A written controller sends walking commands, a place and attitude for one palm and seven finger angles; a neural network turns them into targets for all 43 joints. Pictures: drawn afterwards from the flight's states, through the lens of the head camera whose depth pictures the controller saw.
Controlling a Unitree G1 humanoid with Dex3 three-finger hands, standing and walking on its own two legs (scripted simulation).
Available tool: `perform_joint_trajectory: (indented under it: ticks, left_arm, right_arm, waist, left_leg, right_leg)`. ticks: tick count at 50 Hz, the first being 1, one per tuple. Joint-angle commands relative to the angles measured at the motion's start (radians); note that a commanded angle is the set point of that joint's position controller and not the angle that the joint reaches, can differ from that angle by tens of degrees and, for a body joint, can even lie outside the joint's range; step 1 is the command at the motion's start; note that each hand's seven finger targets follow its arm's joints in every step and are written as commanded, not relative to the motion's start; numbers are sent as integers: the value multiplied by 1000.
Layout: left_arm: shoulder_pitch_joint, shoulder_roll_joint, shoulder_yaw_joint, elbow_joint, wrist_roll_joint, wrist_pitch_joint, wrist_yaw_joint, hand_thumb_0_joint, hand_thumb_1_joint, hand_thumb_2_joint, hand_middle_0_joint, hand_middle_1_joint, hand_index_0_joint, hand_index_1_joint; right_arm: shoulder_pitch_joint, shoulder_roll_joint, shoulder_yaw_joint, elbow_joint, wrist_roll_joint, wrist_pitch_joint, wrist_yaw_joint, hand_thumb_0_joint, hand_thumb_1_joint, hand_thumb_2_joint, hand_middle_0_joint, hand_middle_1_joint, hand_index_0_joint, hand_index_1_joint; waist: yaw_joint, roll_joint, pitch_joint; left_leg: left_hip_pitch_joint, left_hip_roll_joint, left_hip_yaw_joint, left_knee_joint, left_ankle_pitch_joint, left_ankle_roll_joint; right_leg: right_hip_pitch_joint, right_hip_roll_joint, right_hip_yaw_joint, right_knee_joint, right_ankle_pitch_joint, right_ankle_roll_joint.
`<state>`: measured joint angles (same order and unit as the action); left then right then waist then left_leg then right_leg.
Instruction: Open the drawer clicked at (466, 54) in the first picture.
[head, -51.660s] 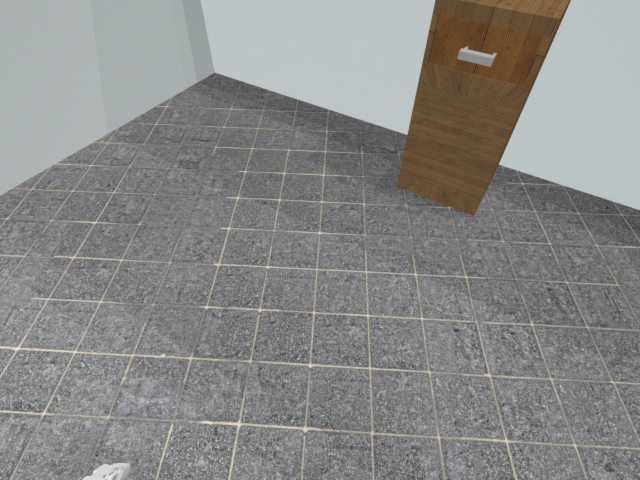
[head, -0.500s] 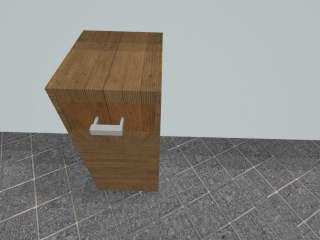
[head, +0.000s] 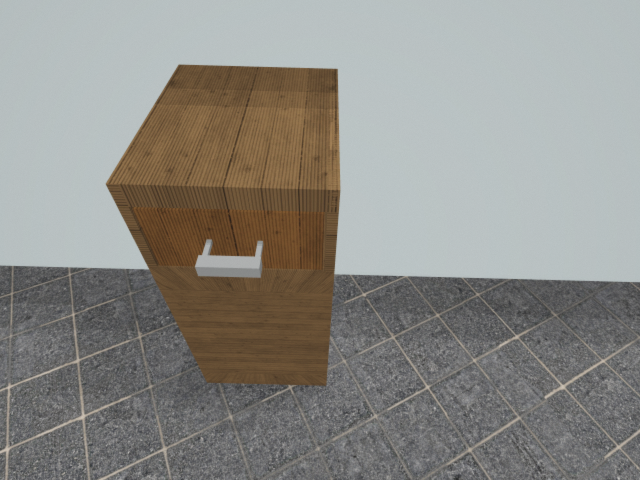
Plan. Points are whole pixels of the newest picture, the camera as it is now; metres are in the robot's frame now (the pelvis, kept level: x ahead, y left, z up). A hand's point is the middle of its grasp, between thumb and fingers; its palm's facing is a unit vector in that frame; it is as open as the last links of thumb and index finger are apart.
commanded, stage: look again from close up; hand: left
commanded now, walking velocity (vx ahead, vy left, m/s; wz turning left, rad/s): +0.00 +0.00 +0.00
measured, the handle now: (231, 256) +0.50 +0.20 -0.08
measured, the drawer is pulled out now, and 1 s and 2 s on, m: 0.00 0.00 0.00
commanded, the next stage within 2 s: raise the hand with hooked fingers in 0.58 s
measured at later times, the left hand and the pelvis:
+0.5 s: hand out of the picture -0.03 +0.15 -0.18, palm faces +0.03 -0.99 -0.17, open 7.4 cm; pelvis +0.00 -0.01 +0.00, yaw +0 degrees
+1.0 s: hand (204, 432) +0.19 +0.16 -0.04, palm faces -0.01 -0.22 -0.97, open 8.0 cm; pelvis -0.05 -0.04 -0.03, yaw -3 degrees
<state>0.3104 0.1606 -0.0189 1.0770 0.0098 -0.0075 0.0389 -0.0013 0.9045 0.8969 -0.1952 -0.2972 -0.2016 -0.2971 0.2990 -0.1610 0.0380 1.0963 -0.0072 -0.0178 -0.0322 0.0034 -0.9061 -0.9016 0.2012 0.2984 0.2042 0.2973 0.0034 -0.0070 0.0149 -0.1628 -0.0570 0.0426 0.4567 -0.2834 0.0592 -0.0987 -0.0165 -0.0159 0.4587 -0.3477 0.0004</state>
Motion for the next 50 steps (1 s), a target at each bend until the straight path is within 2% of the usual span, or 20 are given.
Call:
perform_joint_trajectory:
  ticks: [1, 9, 14, 17, 27, 33, 34, 35, 36, 37, 38, 39, 40, 41, 42, 43, 44, 46, 47, 50]
  left_arm:
    - [80, 92, 21, -14, -1, -6, 9, 0, 900, 900, -200, -300, -200, -300]
    - [98, 81, 16, 4, 0, -9, 8, 0, 900, 900, -200, -300, -200, -300]
    - [107, 75, 16, 13, -1, -11, 9, 0, 900, 900, -200, -300, -200, -300]
    - [105, 72, 14, 16, 0, -10, 9, 0, 900, 900, -200, -300, -200, -300]
    - [109, 69, 12, 19, -1, -12, 8, 0, 900, 900, -200, -300, -200, -300]
    - [107, 69, 15, 16, -1, -13, 9, 0, 900, 900, -200, -300, -200, -300]
    - [143, 101, 20, 24, 21, -55, 43, 0, 900, 900, -200, -300, -200, -300]
    - [-614, 387, -25, -1473, 127, -199, 50, 0, 877, 890, -202, -315, -202, -315]
    - [-233, 350, 31, -1226, 160, -136, 132, 0, 853, 880, -203, -330, -203, -330]
    - [16, 188, -32, -1129, 147, 11, 185, 0, 830, 870, -205, -345, -205, -345]
    - [48, 46, -128, -1065, 216, 53, 191, 0, 807, 860, -207, -360, -207, -360]
    - [-29, 98, -134, -1160, 295, 48, 211, 0, 783, 850, -208, -375, -208, -375]
    - [-32, 170, -107, -1156, 421, 41, 245, 0, 760, 840, -210, -390, -210, -390]
    - [19, 161, -122, -1108, 530, 44, 274, 0, 737, 830, -212, -405, -212, -405]
    - [49, 149, -122, -1079, 636, 48, 306, 0, 713, 820, -213, -420, -213, -420]
    - [131, 132, -125, -1014, 753, 51, 338, 0, 690, 810, -215, -435, -215, -435]
    - [219, 79, -158, -961, 837, 50, 362, 0, 667, 800, -217, -450, -217, -450]
    - [328, 91, -124, -930, 964, 32, 387, 0, 620, 780, -220, -480, -220, -480]
    - [345, 140, -73, -952, 1006, 10, 394, 0, 597, 770, -222, -495, -222, -495]
    - [273, 259, 23, -1084, 1089, -26, 440, 0, 527, 740, -227, -540, -227, -540]
  right_arm:
    - [53, -111, -22, -25, -2, -13, -8, 0, -900, -900, 200, 300, 200, 300]
    - [42, -104, -21, -10, -1, -12, -8, 0, -900, -900, 200, 300, 200, 300]
    - [43, -96, -22, -4, 0, -13, -11, 0, -900, -900, 200, 300, 200, 300]
    - [44, -93, -21, 2, 0, -10, -11, 0, -900, -900, 200, 300, 200, 300]
    - [43, -85, -21, 11, 1, -8, -9, 0, -900, -900, 200, 300, 200, 300]
    - [49, -83, -20, 13, 0, -10, -11, 0, -900, -900, 200, 300, 200, 300]
    - [-53, -106, -30, -64, 7, -24, 3, 0, -900, -900, 200, 300, 200, 300]
    - [-6, -255, -54, -399, 70, -159, -42, 0, -900, -900, 200, 300, 200, 300]
    - [-64, -197, -54, -344, 41, -257, -86, 0, -900, -900, 200, 300, 200, 300]
    - [-74, -152, -74, -336, 70, -286, -87, 0, -900, -900, 200, 300, 200, 300]
    - [-79, -134, -75, -335, 68, -291, -82, 0, -900, -900, 200, 300, 200, 300]
    - [-124, -180, -84, -409, 49, -293, -64, 0, -900, -900, 200, 300, 200, 300]
    - [-124, -219, -88, -422, 18, -276, -58, 0, -900, -900, 200, 300, 200, 300]
    - [-127, -217, -85, -456, -10, -250, -47, 0, -900, -900, 200, 300, 200, 300]
    - [-138, -215, -95, -500, -21, -219, -33, 0, -900, -900, 200, 300, 200, 300]
    - [-159, -208, -107, -530, -40, -181, -17, 0, -900, -900, 200, 300, 200, 300]
    - [-202, -207, -115, -571, -53, -146, 3, 0, -900, -900, 200, 300, 200, 300]
    - [-251, -204, -120, -618, -58, -65, 45, 0, -900, -900, 200, 300, 200, 300]
    - [-274, -194, -118, -639, -47, -34, 64, 0, -900, -900, 200, 300, 200, 300]
    - [-318, -174, -97, -707, -34, 23, 84, 0, -900, -900, 200, 300, 200, 300]
  waist:
    - [2, 3, 41]
    - [1, 1, 44]
    - [2, 4, 34]
    - [1, -2, 58]
    - [2, -5, 61]
    - [3, -2, 42]
    - [32, -35, 101]
    - [-63, 243, -370]
    - [0, 449, -407]
    - [-19, 288, -258]
    - [-31, 160, -165]
    - [-29, 87, -79]
    - [-49, 30, -133]
    - [-49, -60, -146]
    - [-30, -84, -197]
    - [5, -157, -231]
    - [34, -211, -159]
    - [94, -242, -153]
    - [132, -226, -183]
    - [162, -124, -276]
  left_leg:
    - [13, 150, -134, -75, 358, 14]
    - [24, 147, -124, -80, 321, 12]
    - [35, 147, -119, -71, 355, 10]
    - [20, 147, -121, -79, 324, 8]
    - [12, 146, -114, -85, 279, 3]
    - [19, 147, -114, -76, 316, 0]
    - [-87, 134, -77, 150, 408, -39]
    - [206, 70, -39, -16, 570, 0]
    - [352, 116, -78, -11, 732, -22]
    - [207, 123, -88, -43, 676, -51]
    - [102, 121, -81, -6, 612, -28]
    - [-4, 103, -96, 46, 460, -28]
    - [-55, 80, -89, 103, 366, -17]
    - [-103, 65, -89, 158, 341, -8]
    - [-149, 46, -82, 195, 322, -17]
    - [-203, 38, -69, 216, 265, -27]
    - [-285, 28, -61, 224, 180, -33]
    - [-394, 19, -40, 251, 105, -40]
    - [-431, 14, -31, 265, 126, -44]
    - [-470, -6, -14, 295, 108, -45]
  right_leg:
    - [-45, -72, 51, -57, 238, -36]
    - [-53, -78, 62, -77, 248, -35]
    - [-39, -82, 62, -79, 296, -36]
    - [-46, -80, 62, -85, 278, -36]
    - [-46, -82, 70, -101, 271, -38]
    - [-33, -82, 72, -95, 310, -41]
    - [-99, -128, 124, -96, 763, 0]
    - [-83, -28, 128, 30, 656, -48]
    - [-167, 10, 33, 118, 292, -58]
    - [-265, 29, -25, 171, 81, -34]
    - [-293, 25, -41, 148, 88, -26]
    - [-332, 21, -31, 105, 130, -34]
    - [-367, 31, -12, 100, 189, -44]
    - [-409, 38, -11, 126, 219, -47]
    - [-420, 45, 14, 154, 201, -51]
    - [-442, 54, 17, 181, 154, -52]
    - [-481, 58, 41, 181, 97, -59]
    - [-461, 48, 86, 202, 120, -76]
    - [-416, 39, 128, 227, 203, -83]
    - [-365, 20, 162, 281, 223, -78]
